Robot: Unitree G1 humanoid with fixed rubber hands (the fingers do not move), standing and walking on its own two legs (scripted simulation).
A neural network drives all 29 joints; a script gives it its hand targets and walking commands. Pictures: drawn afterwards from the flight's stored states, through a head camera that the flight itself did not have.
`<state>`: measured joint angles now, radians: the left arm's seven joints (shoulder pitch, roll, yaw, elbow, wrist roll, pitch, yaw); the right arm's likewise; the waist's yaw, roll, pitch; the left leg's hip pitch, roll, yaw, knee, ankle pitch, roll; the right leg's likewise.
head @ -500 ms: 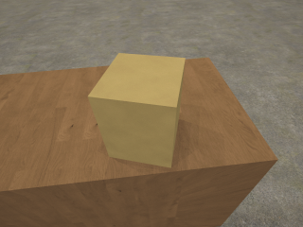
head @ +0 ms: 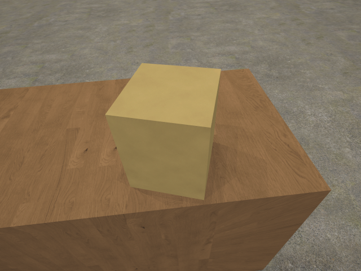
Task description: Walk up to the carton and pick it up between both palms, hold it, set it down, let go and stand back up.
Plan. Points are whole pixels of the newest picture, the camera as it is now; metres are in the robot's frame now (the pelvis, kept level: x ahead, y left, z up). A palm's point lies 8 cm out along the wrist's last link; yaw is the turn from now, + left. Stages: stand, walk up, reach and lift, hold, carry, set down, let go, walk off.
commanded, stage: stand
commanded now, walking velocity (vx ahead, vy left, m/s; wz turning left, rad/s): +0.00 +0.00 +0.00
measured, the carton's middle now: (172, 131) +0.45 +0.04 +0.09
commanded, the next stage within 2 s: none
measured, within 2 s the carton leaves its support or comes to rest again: neither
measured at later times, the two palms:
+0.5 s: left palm out of the picture +0.08 +0.30 -0.09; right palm out of the picture +0.09 -0.29 -0.11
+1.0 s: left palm out of the picture +0.09 +0.30 -0.09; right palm out of the picture +0.09 -0.29 -0.11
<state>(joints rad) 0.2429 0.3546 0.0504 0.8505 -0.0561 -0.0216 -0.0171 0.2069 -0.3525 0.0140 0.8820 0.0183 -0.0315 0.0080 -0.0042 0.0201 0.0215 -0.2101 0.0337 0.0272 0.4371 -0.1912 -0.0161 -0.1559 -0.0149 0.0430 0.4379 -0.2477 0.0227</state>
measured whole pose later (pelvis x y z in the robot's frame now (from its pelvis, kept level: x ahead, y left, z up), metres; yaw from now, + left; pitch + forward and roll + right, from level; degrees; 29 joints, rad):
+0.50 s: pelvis +0.00 +0.00 +0.00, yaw +0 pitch -2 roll +0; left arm 0.24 0.35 0.05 0.86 -0.06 -0.02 -0.02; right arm 0.21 -0.35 0.01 0.89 0.02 -0.03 0.01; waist 0.00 0.02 0.03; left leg -0.21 0.03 0.03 0.44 -0.19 -0.02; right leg -0.16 -0.02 0.04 0.44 -0.25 0.02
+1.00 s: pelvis +0.00 +0.00 +0.00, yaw +0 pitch -2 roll +0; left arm 0.23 0.35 0.05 0.86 -0.06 -0.02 -0.02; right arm 0.21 -0.35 0.01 0.89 0.02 -0.03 0.01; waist 0.00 0.02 0.03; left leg -0.21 0.03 0.03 0.44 -0.19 -0.02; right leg -0.16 -0.02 0.04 0.44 -0.25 0.02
